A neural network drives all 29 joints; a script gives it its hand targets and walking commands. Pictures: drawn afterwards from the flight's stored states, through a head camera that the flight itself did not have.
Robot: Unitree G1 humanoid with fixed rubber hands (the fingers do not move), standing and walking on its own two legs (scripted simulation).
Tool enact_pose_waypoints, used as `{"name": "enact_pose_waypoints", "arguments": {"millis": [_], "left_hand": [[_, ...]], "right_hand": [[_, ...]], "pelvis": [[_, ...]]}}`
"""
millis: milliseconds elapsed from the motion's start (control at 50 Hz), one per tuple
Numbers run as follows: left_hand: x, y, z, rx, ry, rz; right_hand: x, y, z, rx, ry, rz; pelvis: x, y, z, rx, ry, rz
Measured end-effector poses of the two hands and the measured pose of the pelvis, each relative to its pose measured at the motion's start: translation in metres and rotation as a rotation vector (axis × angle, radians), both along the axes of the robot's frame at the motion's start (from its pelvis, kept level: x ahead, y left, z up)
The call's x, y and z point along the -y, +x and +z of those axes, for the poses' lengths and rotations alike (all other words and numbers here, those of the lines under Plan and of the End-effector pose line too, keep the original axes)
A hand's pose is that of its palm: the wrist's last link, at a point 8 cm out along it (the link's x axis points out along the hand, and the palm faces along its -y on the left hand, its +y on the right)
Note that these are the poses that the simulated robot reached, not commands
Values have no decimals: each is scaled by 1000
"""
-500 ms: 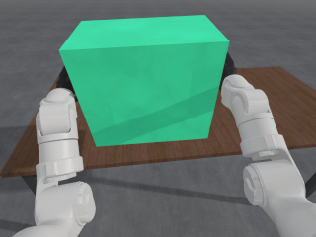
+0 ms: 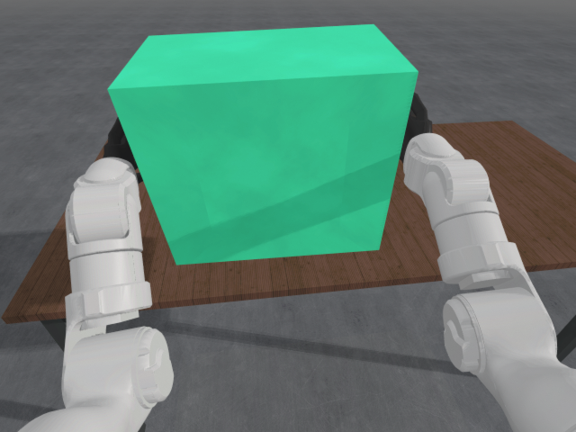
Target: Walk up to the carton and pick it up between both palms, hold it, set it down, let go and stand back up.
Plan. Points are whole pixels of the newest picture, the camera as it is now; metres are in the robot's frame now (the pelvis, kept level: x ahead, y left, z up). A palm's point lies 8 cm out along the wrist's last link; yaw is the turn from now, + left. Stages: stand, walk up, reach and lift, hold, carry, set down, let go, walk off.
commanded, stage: hold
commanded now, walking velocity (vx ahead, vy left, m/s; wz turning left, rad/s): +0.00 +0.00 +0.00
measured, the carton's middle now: (271, 149) +0.40 +0.00 +0.25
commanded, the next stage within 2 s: none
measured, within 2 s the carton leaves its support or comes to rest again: neither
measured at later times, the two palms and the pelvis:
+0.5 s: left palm (123, 170) +0.37 +0.19 +0.25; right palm (414, 143) +0.37 -0.19 +0.26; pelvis +0.00 +0.00 +0.00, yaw +0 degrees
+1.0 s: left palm (122, 169) +0.37 +0.19 +0.25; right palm (414, 143) +0.37 -0.19 +0.26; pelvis +0.00 +0.00 +0.00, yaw +0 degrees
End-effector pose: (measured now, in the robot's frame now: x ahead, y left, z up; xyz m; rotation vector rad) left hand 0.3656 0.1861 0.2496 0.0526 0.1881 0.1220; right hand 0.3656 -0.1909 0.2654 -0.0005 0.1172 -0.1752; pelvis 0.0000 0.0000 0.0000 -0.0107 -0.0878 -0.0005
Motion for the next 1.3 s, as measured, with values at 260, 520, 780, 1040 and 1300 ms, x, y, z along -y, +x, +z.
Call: {"name": "enact_pose_waypoints", "arguments": {"millis": [260,520,780,1040,1300], "left_hand": [[-3,2,-1,-8,1,3],[0,3,-3,-1,0,-3],[-1,-1,-5,-9,-5,-2],[-1,3,-2,-16,0,-3],[-1,3,-2,-6,-1,-5]], "right_hand": [[-3,3,0,-7,2,3],[0,3,-1,1,-5,-1],[-1,-2,-3,-5,-3,-2],[-1,2,0,-11,-4,-2],[-1,2,1,0,-3,-2]], "pelvis": [[0,-1,0,-4,0,3],[0,2,0,-4,0,-1],[-1,1,0,9,0,-4],[-1,-3,0,-6,2,-2],[-1,1,0,-3,0,-1]]}}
